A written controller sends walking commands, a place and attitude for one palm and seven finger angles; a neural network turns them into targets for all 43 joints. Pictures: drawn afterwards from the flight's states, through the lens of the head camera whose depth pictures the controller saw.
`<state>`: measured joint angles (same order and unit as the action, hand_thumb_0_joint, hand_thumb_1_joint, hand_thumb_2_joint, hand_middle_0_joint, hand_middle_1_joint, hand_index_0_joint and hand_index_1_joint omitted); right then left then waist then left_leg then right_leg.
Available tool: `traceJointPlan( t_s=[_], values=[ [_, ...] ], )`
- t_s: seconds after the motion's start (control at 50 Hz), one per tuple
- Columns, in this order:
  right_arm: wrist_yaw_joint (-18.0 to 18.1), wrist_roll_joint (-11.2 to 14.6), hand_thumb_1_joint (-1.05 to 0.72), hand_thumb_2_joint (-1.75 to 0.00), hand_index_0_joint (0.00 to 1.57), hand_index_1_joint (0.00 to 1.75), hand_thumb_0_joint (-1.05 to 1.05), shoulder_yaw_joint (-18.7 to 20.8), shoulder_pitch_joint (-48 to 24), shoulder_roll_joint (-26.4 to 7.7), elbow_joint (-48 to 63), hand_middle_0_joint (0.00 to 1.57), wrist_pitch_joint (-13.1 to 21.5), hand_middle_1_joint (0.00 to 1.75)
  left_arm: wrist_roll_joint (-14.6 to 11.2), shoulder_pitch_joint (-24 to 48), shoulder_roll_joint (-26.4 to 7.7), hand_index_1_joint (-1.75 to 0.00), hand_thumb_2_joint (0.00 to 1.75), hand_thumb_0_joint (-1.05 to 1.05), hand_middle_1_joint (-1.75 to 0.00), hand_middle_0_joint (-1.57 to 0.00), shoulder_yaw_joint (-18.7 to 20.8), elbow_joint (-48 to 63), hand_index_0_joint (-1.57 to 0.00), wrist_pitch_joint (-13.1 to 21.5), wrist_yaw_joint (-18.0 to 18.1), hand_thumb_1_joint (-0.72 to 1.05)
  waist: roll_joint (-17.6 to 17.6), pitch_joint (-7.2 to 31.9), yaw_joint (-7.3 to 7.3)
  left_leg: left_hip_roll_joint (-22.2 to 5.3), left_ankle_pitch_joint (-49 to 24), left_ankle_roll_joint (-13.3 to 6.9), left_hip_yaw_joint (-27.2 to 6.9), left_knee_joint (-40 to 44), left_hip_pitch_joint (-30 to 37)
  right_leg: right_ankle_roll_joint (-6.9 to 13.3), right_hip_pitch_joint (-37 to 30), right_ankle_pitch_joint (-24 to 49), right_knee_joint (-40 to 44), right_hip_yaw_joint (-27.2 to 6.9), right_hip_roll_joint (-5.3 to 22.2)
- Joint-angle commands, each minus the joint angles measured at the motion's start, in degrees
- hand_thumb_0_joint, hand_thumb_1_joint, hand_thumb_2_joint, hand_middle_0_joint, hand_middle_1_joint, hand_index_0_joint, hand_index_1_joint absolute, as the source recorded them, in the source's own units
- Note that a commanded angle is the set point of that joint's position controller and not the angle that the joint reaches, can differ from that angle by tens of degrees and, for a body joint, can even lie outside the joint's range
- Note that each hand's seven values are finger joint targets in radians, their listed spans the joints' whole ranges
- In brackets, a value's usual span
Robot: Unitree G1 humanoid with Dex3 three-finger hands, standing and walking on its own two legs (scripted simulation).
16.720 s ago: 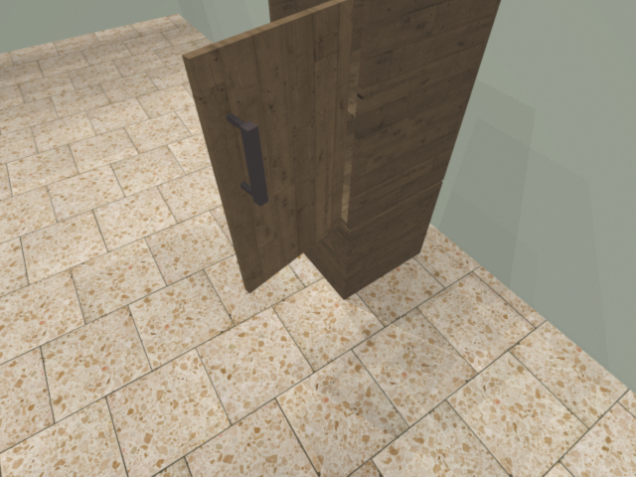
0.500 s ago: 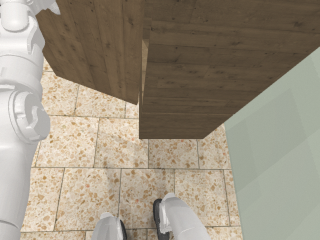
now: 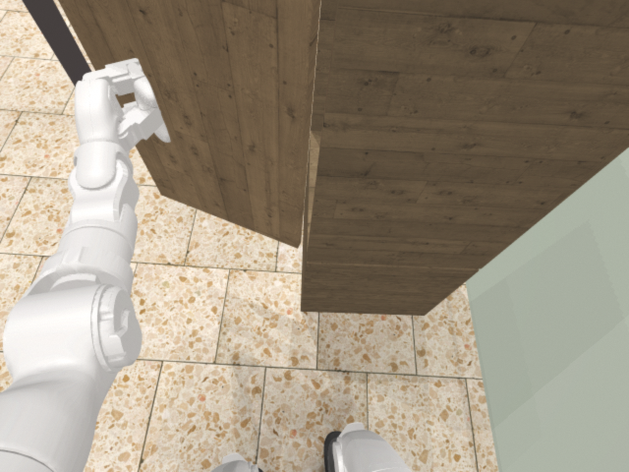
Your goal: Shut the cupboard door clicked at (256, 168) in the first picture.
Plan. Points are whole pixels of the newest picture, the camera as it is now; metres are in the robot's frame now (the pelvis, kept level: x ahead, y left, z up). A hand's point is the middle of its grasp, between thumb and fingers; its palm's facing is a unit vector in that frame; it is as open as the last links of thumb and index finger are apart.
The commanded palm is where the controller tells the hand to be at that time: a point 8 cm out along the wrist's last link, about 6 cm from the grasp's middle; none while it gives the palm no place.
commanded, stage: pull the fist back off the door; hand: left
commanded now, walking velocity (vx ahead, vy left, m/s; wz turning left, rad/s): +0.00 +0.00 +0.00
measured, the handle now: (82, 47) +0.65 +0.22 +0.10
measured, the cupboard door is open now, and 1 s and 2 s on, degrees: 69 69 69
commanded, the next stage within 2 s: draw the hand back to the body in 0.10 s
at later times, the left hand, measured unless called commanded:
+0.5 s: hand (116, 163) +0.45 +0.15 +0.12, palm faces +0.07 -1.00 -0.03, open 3.1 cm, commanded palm +0.41 +0.19 +0.13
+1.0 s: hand out of the picture +0.29 +0.22 +0.16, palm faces +0.30 -0.93 -0.22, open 3.3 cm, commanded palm +0.25 +0.25 +0.18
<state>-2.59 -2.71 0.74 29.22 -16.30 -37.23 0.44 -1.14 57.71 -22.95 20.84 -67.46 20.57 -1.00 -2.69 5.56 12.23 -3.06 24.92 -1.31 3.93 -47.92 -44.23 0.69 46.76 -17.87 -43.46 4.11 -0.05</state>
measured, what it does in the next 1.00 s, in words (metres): stands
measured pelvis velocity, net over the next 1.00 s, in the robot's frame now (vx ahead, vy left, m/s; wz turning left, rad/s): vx -0.01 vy -0.01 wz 0.04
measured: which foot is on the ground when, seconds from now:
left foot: down 0.00-1.00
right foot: down 0.00-1.00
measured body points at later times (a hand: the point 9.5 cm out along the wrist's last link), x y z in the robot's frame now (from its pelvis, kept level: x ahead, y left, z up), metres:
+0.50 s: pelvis +0.01 +0.00 +0.02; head +0.07 -0.02 +0.46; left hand +0.44 +0.21 +0.12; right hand +0.05 -0.25 -0.11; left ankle -0.03 +0.10 -0.70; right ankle +0.02 -0.12 -0.70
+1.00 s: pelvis -0.01 -0.01 +0.04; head -0.02 -0.03 +0.49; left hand +0.27 +0.26 +0.17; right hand +0.19 -0.23 -0.04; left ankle -0.03 +0.10 -0.70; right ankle +0.02 -0.12 -0.70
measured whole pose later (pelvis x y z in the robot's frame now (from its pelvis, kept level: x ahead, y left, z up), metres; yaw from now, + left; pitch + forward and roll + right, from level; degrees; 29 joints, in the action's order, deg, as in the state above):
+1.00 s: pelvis -0.01 -0.01 +0.04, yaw +2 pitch -2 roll +0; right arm 5.3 2.4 -1.6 10.6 -13.4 -34.3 2.4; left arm -4.5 2.8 -16.2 9.2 -9.1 6.0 3.5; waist -2.5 0.5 -1.5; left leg -0.6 15.9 -0.7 3.2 -25.4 -7.6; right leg 0.9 11.4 -12.1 -25.3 4.7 1.0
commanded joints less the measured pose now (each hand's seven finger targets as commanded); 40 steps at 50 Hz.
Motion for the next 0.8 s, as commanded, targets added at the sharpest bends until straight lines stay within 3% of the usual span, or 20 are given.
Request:
traceJointPlan(
  t_s=[0.0, 0.02, 0.06, 0.08, 0.14, 0.2, 0.28, 0.3, 0.32, 0.36, 0.44, 0.48, 0.5, 0.54, 0.6, 0.68, 0.7, 0.72, 0.76, 0.78],
  values=[
    [0.43, 0.62, -0.9, -0.9, 0.2, 0.3, 0.0, 3.48, 8.83, -8.62, 1.05, 0.2, -0.01, 0.3, -2.8, 26.39, -5.91, -1.5, 0.9, 0.0, -1.5, -1.3, -4.54, 15.69, -1.3, 4.74, -1.58, 0.9, -5.12, 28.13, -0.22, 1.53, -32.11, 0.98, -4.9, 3.4, 21.7, -0.15, -16.74, 25.47, 2.36, -1.29, -2.39],
    [0.59, 0.79, -0.9, -0.9, 0.2, 0.3, 0.0, 3.56, 8.72, -8.76, 0.69, 0.2, -0.31, 0.3, -3.0, 26.73, -6.3, -1.5, 0.9, 0.0, -1.5, -1.3, -4.31, 15.23, -1.3, 4.26, -1.64, 0.9, -3.5, 26.95, -0.12, 1.42, -31.9, 0.97, -5.13, 3.77, 21.12, -0.16, -17.11, 25.28, 2.4, -1.14, -2.34],
    [0.87, 1.25, -0.9, -0.9, 0.2, 0.3, 0.0, 3.59, 7.83, -8.32, 0.46, 0.2, -0.38, 0.3, -3.66, 28.99, -2.26, -1.5, 0.9, 0.0, -1.5, -1.3, -7.75, 15.65, -1.3, 3.64, -1.99, 0.9, -4.28, 24.85, 0.81, 1.42, -31.75, 0.9, -5.01, 4.08, 22.58, -0.22, -15.51, 24.27, 2.96, -0.93, -2.24],
    [0.98, 1.24, -0.9, -0.9, 0.2, 0.3, 0.0, 3.61, 7.19, -8.4, -0.13, 0.2, -0.35, 0.3, -3.62, 29.36, -2.99, -1.5, 0.9, 0.0, -1.5, -1.3, -7.05, 14.86, -1.3, 3.51, -1.84, 0.9, -5.32, 24.08, 0.55, 1.41, -31.94, 1.19, -5.37, 3.99, 22.78, -0.17, -14.58, 23.78, 2.81, -1.11, -2.15],
    [1.06, 1.19, -0.9, -0.9, 0.2, 0.3, 0.0, 3.31, 5.86, -8.01, -0.39, 0.2, -0.23, 0.3, -4.25, 28.68, -0.72, -1.5, 0.9, 0.0, -1.5, -1.3, -7.93, 12.82, -1.3, 3.47, -1.35, 0.9, -2.7, 22.43, 0.76, 1.56, -31.21, 1.3, -5.6, 4.16, 21.8, -0.14, -14.3, 23.24, 2.56, -0.98, -2.04],
    [1.15, 1.1, -0.9, -0.9, 0.2, 0.3, 0.0, 2.99, 5.15, -7.95, -0.48, 0.2, 0.04, 0.3, -3.87, 27.69, -2.59, -1.5, 0.9, 0.0, -1.5, -1.3, -5.83, 10.59, -1.3, 4.12, -0.47, 0.9, -1.44, 22.38, -0.04, 1.68, -31.61, 1.45, -5.81, 4.1, 20.79, -0.06, -14.83, 23.37, 1.71, -1.03, -1.68],
    [0.92, 1.42, -0.9, -0.9, 0.2, 0.3, 0.0, 2.94, 3.04, -7.59, 3.36, 0.2, -0.22, 0.3, -3.77, 12.31, -7.67, -1.5, 0.9, 0.0, -1.5, -1.3, -0.3, 16.58, -1.3, 5.43, -1.02, 0.9, -1.62, 31.04, -6.92, 1.97, -39.47, 1.55, -4.59, 4.77, 22.33, 0.36, -24.01, 30.12, 0.37, -1.65, -1.33],
    [0.87, 1.75, -0.9, -0.9, 0.2, 0.3, 0.0, 2.81, 2.08, -7.17, 4.25, 0.2, -0.27, 0.3, -3.84, 10.17, -6.28, -1.5, 0.9, 0.0, -1.5, -1.3, -1.71, 18.89, -1.3, 5.27, -1.51, 0.9, -2.19, 31.04, -7.44, 1.89, -40.09, 1.59, -4.25, 5.32, 22.37, 0.4, -25.26, 31.02, 0.59, -1.73, -1.23],
    [0.87, 2.0, -0.9, -0.9, 0.2, 0.3, 0.0, 2.88, 1.4, -6.92, 4.99, 0.2, -0.25, 0.3, -4.18, 8.38, -5.44, -1.5, 0.9, 0.0, -1.5, -1.3, -2.17, 21.36, -1.3, 4.9, -1.94, 0.9, -0.04, 30.44, -7.78, 1.87, -39.78, 1.27, -3.81, 5.74, 21.79, 0.34, -26.92, 32.15, 1.07, -1.77, -1.31],
    [1.23, 2.67, -0.9, -0.9, 0.2, 0.3, 0.0, 3.04, 0.19, -6.96, 6.42, 0.2, -0.39, 0.3, -4.99, 3.15, -6.98, -1.5, 0.9, 0.0, -1.5, -1.3, -1.21, 26.63, -1.3, 4.01, -2.55, 0.9, 1.9, 29.5, -8.94, 1.85, -38.45, 0.66, -3.05, 7.23, 20.35, 0.41, -31.34, 33.72, 1.93, -2.02, -1.26],
    [2.3, 4.2, -0.9, -0.9, 0.2, 0.3, 0.0, 3.04, -3.65, -6.37, 7.78, 0.2, 0.31, 0.3, -8.13, 0.45, -2.94, -1.5, 0.9, 0.0, -1.5, -1.3, -4.91, 38.45, -1.3, 1.07, -4.5, 0.9, 4.33, 25.05, -8.14, 1.69, -33.49, 0.08, -2.16, 10.47, 22.72, -0.06, -34.23, 32.39, 5.43, -1.7, -1.5],
    [3.18, 4.61, -0.9, -0.9, 0.2, 0.3, 0.0, 2.78, -5.47, -6.02, 7.71, 0.2, 1.01, 0.3, -9.33, -2.62, -2.67, -1.5, 0.9, 0.0, -1.5, -1.3, -5.18, 42.73, -1.3, -0.18, -5.37, 0.9, 2.15, 23.01, -8.64, 1.75, -32.18, -0.07, -2.0, 11.64, 24.54, -0.13, -34.39, 30.91, 6.9, -1.79, -1.42],
    [3.5, 4.8, -0.9, -0.9, 0.2, 0.3, 0.0, 2.43, -6.58, -5.89, 7.41, 0.2, 1.41, 0.3, -9.57, -1.53, -1.58, -1.5, 0.9, 0.0, -1.5, -1.3, -7.06, 44.17, -1.3, -0.82, -6.04, 0.9, 1.21, 20.55, -7.97, 1.84, -29.06, -0.03, -1.95, 12.4, 24.68, -0.15, -33.41, 28.63, 7.79, -1.69, -1.32],
    [4.22, 4.99, -0.9, -0.9, 0.2, 0.3, 0.0, 2.06, -8.28, -5.82, 6.85, 0.2, 1.93, 0.3, -9.75, -3.66, -1.56, -1.5, 0.9, 0.0, -1.5, -1.3, -7.69, 43.95, -1.3, -2.41, -6.93, 0.9, 2.1, 15.96, -7.91, 2.13, -22.36, -0.13, -2.23, 14.11, 23.95, 0.04, -32.19, 23.59, 9.37, -1.59, -1.28],
    [5.18, 5.54, -0.9, -0.9, 0.2, 0.3, 0.0, 1.2, -11.7, -5.59, 7.21, 0.2, 2.84, 0.3, -10.27, -7.52, -1.14, -1.5, 0.9, 0.0, -1.5, -1.3, -8.62, 43.79, -1.3, -5.11, -8.32, 0.9, -0.72, 10.63, -8.8, 2.76, -14.02, -0.06, -2.29, 16.46, 23.5, 0.35, -30.61, 15.06, 11.77, -1.86, -0.62],
    [6.03, 6.08, -0.9, -0.9, 0.2, 0.3, 0.0, 0.44, -15.57, -5.66, 9.2, 0.2, 3.99, 0.3, -12.48, -16.68, -3.87, -1.38, 0.9, 0.0, -1.38, -1.19, -5.7, 47.72, -1.19, -8.32, -10.01, 0.9, 1.49, 11.27, -11.78, 3.05, -12.58, -0.13, -2.86, 18.51, 24.36, 0.65, -34.61, 12.23, 13.3, -2.18, 0.1],
    [6.25, 6.23, -0.9, -0.9, 0.2, 0.3, 0.0, 0.17, -16.75, -5.49, 9.84, 0.2, 4.4, 0.3, -13.1, -16.87, -3.0, -1.35, 0.9, 0.0, -1.35, -1.16, -6.47, 49.8, -1.16, -8.95, -10.56, 0.9, 2.22, 11.11, -11.76, 3.1, -12.05, -0.14, -2.91, 18.92, 24.63, 0.56, -34.83, 11.43, 13.63, -2.24, 0.24],
    [6.86, 5.77, -0.9, -0.9, 0.2, 0.3, 0.0, 0.49, -18.98, -3.88, 10.92, 0.2, 3.76, 0.3, -7.09, -18.11, -5.29, -1.32, 0.9, 0.0, -1.32, -1.13, -9.24, 55.99, -1.13, -7.91, -4.59, 0.9, 3.24, 8.61, -12.09, 3.2, -11.82, -0.24, -1.85, 21.31, 26.18, 0.36, -36.25, 7.47, 16.92, -4.23, 1.51],
    [7.58, 5.62, -0.9, -0.9, 0.2, 0.3, 0.0, 0.34, -20.67, -4.04, 11.12, 0.2, 3.64, 0.3, -6.73, -24.72, -3.24, -1.26, 0.9, 0.0, -1.26, -1.08, -8.98, 58.41, -1.08, -8.85, 0.04, 0.9, 5.57, 5.79, -12.33, 2.76, -10.38, -0.08, -2.26, 23.05, 26.47, 0.09, -37.22, 4.27, 18.83, -4.02, 1.72],
    [7.79, 5.61, -0.9, -0.9, 0.2, 0.3, 0.0, 0.23, -21.41, -4.14, 10.88, 0.2, 3.63, 0.3, -6.06, -26.28, -4.0, -1.23, 0.9, 0.0, -1.23, -1.05, -8.38, 61.04, -1.05, -9.12, 1.39, 0.9, 4.65, 6.15, -12.65, 2.49, -11.06, -0.08, -2.53, 23.96, 28.17, 0.22, -38.24, 5.06, 19.08, -3.8, 1.66]
  ],
)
